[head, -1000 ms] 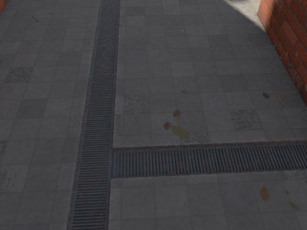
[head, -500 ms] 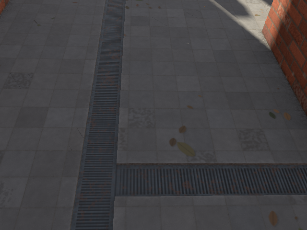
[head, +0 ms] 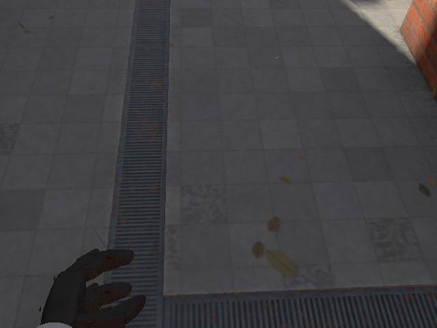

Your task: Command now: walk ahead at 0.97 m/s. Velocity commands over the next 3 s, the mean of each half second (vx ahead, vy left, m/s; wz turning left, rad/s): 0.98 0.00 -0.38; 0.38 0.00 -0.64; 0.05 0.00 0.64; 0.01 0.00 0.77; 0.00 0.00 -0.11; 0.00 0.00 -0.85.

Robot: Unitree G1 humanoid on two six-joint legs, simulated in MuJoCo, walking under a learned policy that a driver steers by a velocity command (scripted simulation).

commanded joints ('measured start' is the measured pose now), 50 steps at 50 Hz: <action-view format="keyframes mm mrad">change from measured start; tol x32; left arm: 1 599 255 87 114 28 5 24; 50 238 176 32 -80 101 51 48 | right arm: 1 40 11 19 -116 38 -64 36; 18 -705 -159 -19 -421 60 -79 48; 23 -70 -420 -116 -303 29 -67 35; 34 -543 -232 -87 -331 36 -37 0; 50 -339 -225 -49 -299 49 76 -4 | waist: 1 184 -285 -571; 11 2 -9 109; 22 -184 -105 -252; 24 -108 406 -564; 32 63 98 46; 43 -6 -391 -284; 50 5 -65 -203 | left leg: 1 -901 -101 -211 1061 81 58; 16 -652 16 -126 153 763 -49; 20 -625 -10 -137 77 496 -40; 22 -114 62 -177 211 331 21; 23 324 361 -746 56 -187 208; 24 316 386 -973 -103 -440 175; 28 -271 270 -346 -85 621 117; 40 -375 161 132 204 1015 38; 43 -842 -94 -68 1042 -298 -69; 50 -655 53 -158 740 23 -76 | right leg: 1 1261 -414 925 -148 -812 -270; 8 329 -232 458 -444 -406 -155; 18 341 -179 380 -348 -266 -78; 22 304 -125 349 277 89 16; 25 -232 -85 250 905 -429 62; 41 632 -4 49 17 51 -27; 43 793 -389 680 -33 801 -273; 46 582 -369 564 -174 213 -194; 50 337 -310 316 -216 330 -145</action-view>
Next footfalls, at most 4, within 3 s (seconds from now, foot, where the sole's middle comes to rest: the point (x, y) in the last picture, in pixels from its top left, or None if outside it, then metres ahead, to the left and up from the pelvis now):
0.44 left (167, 257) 0.64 0.15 -0.73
0.84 right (266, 209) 0.81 -0.18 -0.73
1.38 left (190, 201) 0.84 0.08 -0.73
1.88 right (248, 183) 0.91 -0.12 -0.73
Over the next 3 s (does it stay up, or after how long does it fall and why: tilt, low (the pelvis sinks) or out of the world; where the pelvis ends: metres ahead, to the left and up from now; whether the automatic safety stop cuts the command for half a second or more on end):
stays up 0.87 -0.05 0.05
